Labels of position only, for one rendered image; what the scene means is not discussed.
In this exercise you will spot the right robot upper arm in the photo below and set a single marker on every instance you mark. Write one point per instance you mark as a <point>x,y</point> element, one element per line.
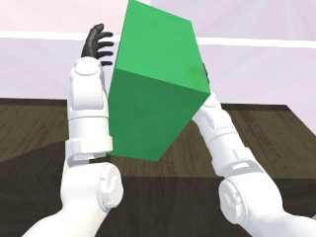
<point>253,201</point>

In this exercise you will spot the left robot upper arm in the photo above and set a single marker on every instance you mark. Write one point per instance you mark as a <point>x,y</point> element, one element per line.
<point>88,192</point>

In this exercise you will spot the left robot forearm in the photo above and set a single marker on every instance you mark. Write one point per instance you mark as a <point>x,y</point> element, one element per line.
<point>88,113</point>

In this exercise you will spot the right robot forearm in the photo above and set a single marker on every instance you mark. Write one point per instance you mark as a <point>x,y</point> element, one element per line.
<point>229,155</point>

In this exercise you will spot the robot left hand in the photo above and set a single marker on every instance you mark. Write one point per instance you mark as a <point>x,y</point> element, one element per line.
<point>91,46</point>

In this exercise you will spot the carton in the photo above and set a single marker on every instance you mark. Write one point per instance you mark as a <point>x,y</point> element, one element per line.
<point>158,83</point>

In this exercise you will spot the pedestal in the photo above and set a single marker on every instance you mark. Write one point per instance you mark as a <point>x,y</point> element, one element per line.
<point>176,196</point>

